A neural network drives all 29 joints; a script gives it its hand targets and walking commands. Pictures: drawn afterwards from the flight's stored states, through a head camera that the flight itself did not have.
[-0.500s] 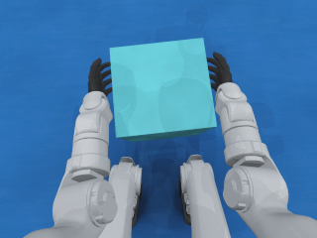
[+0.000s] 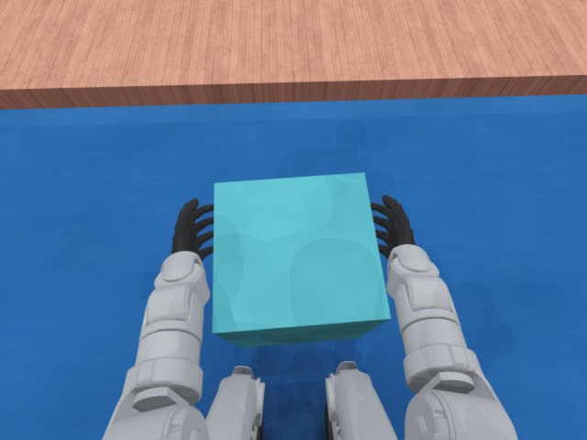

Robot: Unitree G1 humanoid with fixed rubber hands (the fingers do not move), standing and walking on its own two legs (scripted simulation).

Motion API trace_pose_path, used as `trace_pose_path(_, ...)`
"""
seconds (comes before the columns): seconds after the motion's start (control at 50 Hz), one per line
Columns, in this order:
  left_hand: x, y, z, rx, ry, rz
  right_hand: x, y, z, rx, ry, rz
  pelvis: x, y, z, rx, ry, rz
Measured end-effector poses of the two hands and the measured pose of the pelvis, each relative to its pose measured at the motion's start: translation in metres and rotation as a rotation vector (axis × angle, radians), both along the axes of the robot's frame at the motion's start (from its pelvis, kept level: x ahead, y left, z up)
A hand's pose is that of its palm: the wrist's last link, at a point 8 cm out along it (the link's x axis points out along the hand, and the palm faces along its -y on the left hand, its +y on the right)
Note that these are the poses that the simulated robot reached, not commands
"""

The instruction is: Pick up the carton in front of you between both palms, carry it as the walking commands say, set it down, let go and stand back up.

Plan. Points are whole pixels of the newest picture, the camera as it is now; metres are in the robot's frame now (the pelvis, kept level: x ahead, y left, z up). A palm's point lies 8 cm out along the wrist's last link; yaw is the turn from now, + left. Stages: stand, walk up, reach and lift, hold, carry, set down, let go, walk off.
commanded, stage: reach and lift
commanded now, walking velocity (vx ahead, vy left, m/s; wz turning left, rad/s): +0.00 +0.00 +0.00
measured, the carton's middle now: (295, 271) +0.38 +0.00 -0.11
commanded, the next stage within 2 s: hold in 1.66 s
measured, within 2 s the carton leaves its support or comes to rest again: neither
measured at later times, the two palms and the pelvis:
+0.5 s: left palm (141, 225) +0.35 +0.15 +0.12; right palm (445, 227) +0.35 -0.15 +0.12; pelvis +0.04 +0.00 +0.12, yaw -1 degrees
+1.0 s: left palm (112, 208) +0.34 +0.15 +0.18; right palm (475, 215) +0.33 -0.15 +0.17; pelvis +0.03 +0.00 +0.15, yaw -1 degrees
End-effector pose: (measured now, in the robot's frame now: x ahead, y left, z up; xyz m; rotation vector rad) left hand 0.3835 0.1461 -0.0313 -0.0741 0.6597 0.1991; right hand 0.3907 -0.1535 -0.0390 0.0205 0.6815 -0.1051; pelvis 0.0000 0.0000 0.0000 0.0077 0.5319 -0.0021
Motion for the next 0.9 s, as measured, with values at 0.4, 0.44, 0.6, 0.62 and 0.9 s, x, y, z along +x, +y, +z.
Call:
trace_pose_path(0.4,-0.026,0.001,0.124,0.011,0.001,-0.041,-0.035,0.001,0.126,-0.009,0.001,-0.029,0.038,0.002,0.105,-0.008,-0.29,-0.006)
trace_pose_path(0.44,-0.028,0.002,0.136,0.012,-0.002,-0.044,-0.038,0.001,0.138,-0.009,-0.002,-0.031,0.041,0.002,0.114,-0.009,-0.325,-0.006)
trace_pose_path(0.6,-0.035,0.004,0.184,0.035,-0.026,-0.076,-0.049,0.004,0.186,-0.019,-0.027,-0.039,0.047,0.003,0.137,-0.012,-0.47,-0.005)
trace_pose_path(0.62,-0.036,0.004,0.189,0.038,-0.028,-0.08,-0.05,0.004,0.191,-0.024,-0.029,-0.036,0.047,0.003,0.139,-0.012,-0.487,-0.004)
trace_pose_path(0.9,-0.045,0.003,0.209,0.049,0.004,-0.095,-0.061,0.003,0.211,-0.033,0.004,-0.031,0.033,0.004,0.146,-0.014,-0.607,-0.01)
